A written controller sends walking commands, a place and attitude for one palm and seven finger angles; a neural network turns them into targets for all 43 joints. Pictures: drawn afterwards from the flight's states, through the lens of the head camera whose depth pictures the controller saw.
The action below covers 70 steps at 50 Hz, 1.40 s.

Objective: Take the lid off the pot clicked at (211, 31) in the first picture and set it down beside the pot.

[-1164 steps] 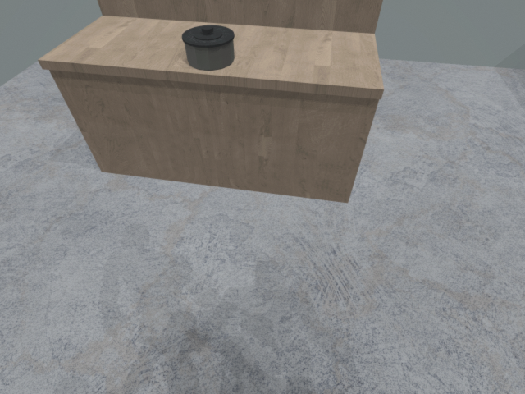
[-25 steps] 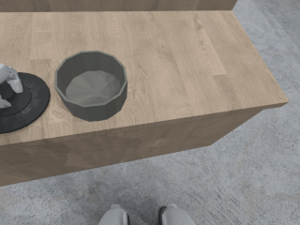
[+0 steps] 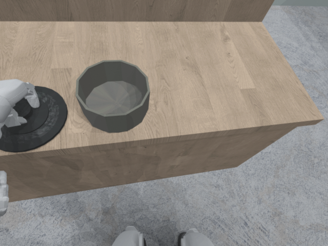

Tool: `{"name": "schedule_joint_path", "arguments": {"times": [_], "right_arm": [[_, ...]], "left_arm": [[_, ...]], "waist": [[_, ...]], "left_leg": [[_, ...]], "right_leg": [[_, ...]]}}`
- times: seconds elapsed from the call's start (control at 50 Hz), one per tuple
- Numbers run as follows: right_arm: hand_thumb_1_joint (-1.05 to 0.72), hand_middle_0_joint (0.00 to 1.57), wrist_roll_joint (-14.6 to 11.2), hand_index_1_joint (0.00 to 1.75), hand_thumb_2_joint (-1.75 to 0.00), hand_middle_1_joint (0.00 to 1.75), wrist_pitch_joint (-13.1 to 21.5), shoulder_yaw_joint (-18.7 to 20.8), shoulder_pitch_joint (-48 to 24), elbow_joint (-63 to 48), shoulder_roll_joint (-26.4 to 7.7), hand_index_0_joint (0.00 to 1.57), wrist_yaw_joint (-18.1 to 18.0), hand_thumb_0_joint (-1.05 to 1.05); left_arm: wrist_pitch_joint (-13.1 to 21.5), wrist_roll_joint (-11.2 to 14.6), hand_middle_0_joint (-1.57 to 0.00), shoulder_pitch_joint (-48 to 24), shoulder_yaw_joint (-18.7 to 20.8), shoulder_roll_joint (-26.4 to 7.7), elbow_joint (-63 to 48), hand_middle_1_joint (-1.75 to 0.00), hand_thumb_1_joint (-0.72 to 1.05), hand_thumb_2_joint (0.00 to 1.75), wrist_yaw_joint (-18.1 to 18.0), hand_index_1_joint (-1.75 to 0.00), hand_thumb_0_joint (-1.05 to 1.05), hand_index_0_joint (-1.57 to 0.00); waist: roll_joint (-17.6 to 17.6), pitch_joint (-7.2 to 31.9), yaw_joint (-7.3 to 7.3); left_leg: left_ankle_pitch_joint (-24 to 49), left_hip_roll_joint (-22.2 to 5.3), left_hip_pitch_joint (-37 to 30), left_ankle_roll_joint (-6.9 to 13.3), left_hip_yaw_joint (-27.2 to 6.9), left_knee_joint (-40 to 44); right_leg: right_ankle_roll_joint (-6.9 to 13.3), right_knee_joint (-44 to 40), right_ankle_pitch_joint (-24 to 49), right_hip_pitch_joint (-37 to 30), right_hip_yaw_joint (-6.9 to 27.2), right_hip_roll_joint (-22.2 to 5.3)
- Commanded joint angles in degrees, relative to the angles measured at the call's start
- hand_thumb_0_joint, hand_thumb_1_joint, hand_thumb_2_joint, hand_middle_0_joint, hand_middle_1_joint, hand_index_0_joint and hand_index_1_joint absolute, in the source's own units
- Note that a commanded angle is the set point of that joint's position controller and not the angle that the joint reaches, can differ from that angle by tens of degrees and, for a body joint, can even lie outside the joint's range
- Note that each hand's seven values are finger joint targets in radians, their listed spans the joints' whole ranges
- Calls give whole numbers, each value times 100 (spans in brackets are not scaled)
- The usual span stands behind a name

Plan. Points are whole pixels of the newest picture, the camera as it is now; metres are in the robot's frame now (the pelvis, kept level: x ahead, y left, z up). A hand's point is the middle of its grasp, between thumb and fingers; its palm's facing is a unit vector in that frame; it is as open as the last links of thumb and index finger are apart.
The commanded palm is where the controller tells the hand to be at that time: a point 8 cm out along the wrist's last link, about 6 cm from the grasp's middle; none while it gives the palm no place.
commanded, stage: open the fingers wide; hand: left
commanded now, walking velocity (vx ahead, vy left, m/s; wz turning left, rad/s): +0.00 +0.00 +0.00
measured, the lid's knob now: (22, 111) +0.45 +0.36 -0.03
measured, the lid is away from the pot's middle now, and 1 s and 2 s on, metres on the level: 0.24 0.24 0.24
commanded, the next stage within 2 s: raise the empty hand in 0.60 s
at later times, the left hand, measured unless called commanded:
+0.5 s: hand (17, 107) +0.44 +0.35 +0.01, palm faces -0.44 -0.13 -0.89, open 10.7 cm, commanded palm +0.47 +0.33 +0.06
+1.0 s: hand (9, 102) +0.44 +0.36 +0.03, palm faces -0.40 -0.13 -0.91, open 11.0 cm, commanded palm +0.46 +0.33 +0.09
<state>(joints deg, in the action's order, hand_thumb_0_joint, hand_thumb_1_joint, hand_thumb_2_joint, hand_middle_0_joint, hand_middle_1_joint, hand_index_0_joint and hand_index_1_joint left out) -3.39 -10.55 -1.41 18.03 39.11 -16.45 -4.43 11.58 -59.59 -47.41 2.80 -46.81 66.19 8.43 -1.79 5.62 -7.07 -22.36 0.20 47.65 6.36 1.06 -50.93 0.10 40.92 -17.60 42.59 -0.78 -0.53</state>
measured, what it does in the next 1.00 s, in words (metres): stands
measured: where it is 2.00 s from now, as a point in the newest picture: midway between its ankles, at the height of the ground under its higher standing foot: outside the picture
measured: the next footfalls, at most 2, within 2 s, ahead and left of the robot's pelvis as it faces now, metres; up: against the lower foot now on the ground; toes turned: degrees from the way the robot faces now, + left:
none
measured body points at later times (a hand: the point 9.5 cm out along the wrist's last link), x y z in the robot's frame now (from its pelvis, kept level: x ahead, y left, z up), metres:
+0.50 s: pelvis +0.00 +0.00 +0.00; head +0.12 +0.04 +0.43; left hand +0.46 +0.35 +0.06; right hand +0.00 -0.28 -0.10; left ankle +0.01 +0.04 -0.70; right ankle +0.02 -0.19 -0.69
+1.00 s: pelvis +0.00 +0.01 +0.01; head +0.10 +0.04 +0.44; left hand +0.46 +0.36 +0.08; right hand +0.02 -0.28 -0.10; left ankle +0.01 +0.04 -0.70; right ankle +0.02 -0.19 -0.69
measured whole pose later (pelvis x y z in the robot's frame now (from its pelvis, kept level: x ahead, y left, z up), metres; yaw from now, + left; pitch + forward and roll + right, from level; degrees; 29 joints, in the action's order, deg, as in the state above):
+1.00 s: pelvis +0.00 +0.01 +0.01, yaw +0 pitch +18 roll -6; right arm -3.9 -10.8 -0.7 19.3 39.4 -16.4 -3.4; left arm 8.8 -58.4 -48.6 1.3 -45.8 64.7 9.2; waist -2.2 6.0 -6.6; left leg -21.6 0.8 44.2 6.7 1.4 -48.1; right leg 0.8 38.0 -16.8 39.1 -0.2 -0.9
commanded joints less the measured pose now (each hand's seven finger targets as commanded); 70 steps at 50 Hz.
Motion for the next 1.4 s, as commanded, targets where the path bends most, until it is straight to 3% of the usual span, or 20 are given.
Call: {"name": "schedule_joint_path", "arguments": {"times": [0.0, 0.08, 0.14, 0.2, 0.38, 0.42, 0.5, 0.6, 0.68, 0.7, 0.74, 0.76, 0.88, 1.0, 1.02, 1.08, 1.14, 1.22, 1.3, 1.38], "right_arm": [[-90, 20, -2, 30, -90, 30, 61, 420, 897, -196, -1194, 20, -71, 0], [-90, 20, -15, 30, -90, 30, 64, 422, 935, -193, -1210, 20, -61, 0], [-90, 20, 1, 30, -90, 30, 75, 405, 970, -224, -1219, 20, -81, 0], [-90, 20, -3, 30, -90, 30, 66, 410, 970, -217, -1207, 20, -63, 0], [-90, 20, 13, 30, -90, 30, -1, 420, 1035, -218, -1230, 20, -32, 0], [-90, 20, 30, 30, -90, 30, 0, 450, 1043, -204, -1189, 20, -21, 0], [-90, 20, 13, 30, -90, 30, -31, 444, 1009, -200, -1192, 20, 22, 0], [-90, 20, 39, 30, -90, 30, -46, 475, 1016, -203, -1188, 20, 15, 0], [-90, 20, -4, 30, -90, 30, -68, 437, 962, -208, -1201, 20, 45, 0], [-90, 20, -6, 30, -90, 30, -53, 443, 933, -207, -1208, 20, 38, 0], [-90, 20, 15, 30, -90, 30, -53, 471, 977, -249, -1200, 20, 16, 0], [-90, 20, 13, 30, -90, 30, -33, 482, 937, -249, -1165, 20, 14, 0], [-90, 20, -41, 30, -90, 30, 8, 465, 895, -205, -1181, 20, 31, 0], [-90, 20, -53, 30, -90, 30, 61, 498, 861, -212, -1119, 20, 46, 0], [-90, 20, -47, 30, -90, 30, 63, 486, 852, -201, -1108, 20, 61, 0], [-90, 20, -83, 30, -90, 30, 69, 453, 804, -227, -1156, 20, 63, 0], [-90, 20, -83, 30, -90, 30, 114, 453, 814, -274, -1161, 20, 36, 0], [-90, 20, -96, 30, -90, 30, 168, 436, 776, -285, -1154, 20, 18, 0], [-90, 20, -96, 30, -90, 30, 206, 477, 710, -383, -1105, 20, 24, 0], [-90, 20, -135, 30, -90, 30, 173, 453, 667, -343, -1130, 20, 35, 0]], "left_arm": [[-47, 88, -53, -2414, 294, -1737, -1011, -96, 26, 67, -261, -96, 0, -53], [-134, 80, -47, -2501, 159, -1630, -892, -94, 19, 66, -233, -94, 0, -47], [-87, 55, -43, -2537, 470, -2064, -1120, -92, 13, 64, -212, -92, 0, -43], [-99, 52, -39, -2398, 339, -1834, -895, -90, 8, 63, -194, -91, 0, -39], [-106, 26, -34, -2460, 482, -2074, -972, -88, 0, 62, -188, -88, 0, -34], [-72, 22, -34, -2394, 490, -1994, -1091, -88, 0, 62, -202, -88, 0, -34], [-107, 81, -34, -2196, 342, -1730, -764, -87, 0, 63, -190, -87, 0, -34], [-42, 51, -34, -2382, 572, -2016, -1277, -87, -1, 63, -227, -87, 0, -34], [-157, 81, -34, -2160, 284, -1702, -661, -87, -1, 64, -257, -87, 0, -34], [-138, 92, -34, -2440, 220, -1656, -970, -87, -1, 64, -232, -87, 0, -34], [-88, 52, -34, -2597, 567, -2108, -1491, -87, -1, 64, -267, -87, 0, -34], [-105, 69, -34, -2512, 507, -1965, -1420, -87, -1, 64, -266, -87, 0, -34], [-272, 166, -34, -2509, 226, -1656, -1167, -87, -1, 64, -195, -87, 0, -34], [-249, 220, -34, -2552, 199, -1529, -1485, -87, -1, 64, -42, -87, 0, -34], [-292, 255, -34, -2433, 77, -1366, -1228, -87, -1, 64, -24, -87, 0, -34], [-343, 255, -34, -2586, 41, -1456, -1172, -87, -1, 64, -10, -87, 0, -34], [-327, 208, -34, -2613, 288, -1775, -1292, -87, -1, 64, -9, -87, 0, -34], [-337, 255, -34, -2542, 257, -1771, -1171, -87, -1, 64, 70, -87, 0, -34], [-242, 248, -34, -2527, 456, -1943, -1733, -87, -1, 64, 164, -87, 0, -34], [-321, 392, -34, -2337, 178, -1639, -1304, -87, -1, 64, 311, -87, 0, -34]], "waist": [[-1087, 2303, -101], [-988, 2263, -142], [-1179, 2565, -31], [-1059, 2402, -83], [-1042, 2458, -50], [-1325, 2615, -12], [-968, 2313, -79], [-1264, 2748, 7], [-771, 2084, -105], [-1046, 2153, -94], [-1426, 2736, 19], [-1328, 2731, -3], [-1069, 2281, -36], [-1274, 2473, 57], [-1050, 2272, 8], [-811, 1962, 11], [-810, 2112, 78], [-737, 2057, 78], [-1109, 2504, 215], [-592, 1855, 127]], "left_leg": [[2765, -236, -3244, -530, -765, 716], [2368, -217, -3135, -497, -761, 735], [2752, -196, -3224, -514, -715, 688], [2900, -227, -3194, -548, -745, 671], [2727, -202, -3063, -524, -704, 691], [3317, -241, -3432, -607, -769, 643], [3098, -245, -3206, -570, -762, 674], [3593, -268, -3592, -636, -818, 682], [2645, -202, -2927, -519, -687, 743], [2694, -230, -3100, -525, -700, 798], [3198, -260, -3677, -640, -848, 814], [3314, -266, -3743, -632, -843, 770], [2768, -246, -3541, -598, -817, 974], [3531, -289, -4110, -696, -930, 1068], [3355, -260, -3930, -648, -856, 1071], [2594, -201, -3508, -555, -767, 1264], [2720, -197, -3662, -560, -778, 1314], [2835, -153, -3584, -499, -622, 1344], [3661, -177, -4148, -592, -686, 1379], [2864, -135, -3675, -468, -587, 1548]], "right_leg": [[283, -281, 426, 589, -403, 445], [275, -291, 310, 637, -385, 459], [290, -245, 507, 412, -367, 454], [279, -230, 488, 566, -402, 466], [283, -246, 482, 432, -370, 481], [293, -225, 593, 536, -401, 476], [277, -273, 526, 602, -393, 495], [297, -258, 703, 457, -387, 479], [269, -326, 470, 469, -370, 490], [289, -353, 470, 508, -361, 463], [308, -319, 564, 382, -370, 456], [294, -345, 611, 388, -384, 458], [280, -520, 471, 330, -373, 440], [297, -626, 660, 207, -358, 435], [278, -672, 641, 135, -364, 441], [284, -774, 544, -71, -327, 419], [289, -800, 627, -256, -317, 409], [279, -873, 870, -547, -300, 385], [301, -936, 1133, -737, -299, 376], [265, -1110, 929, -802, -300, 377]]}}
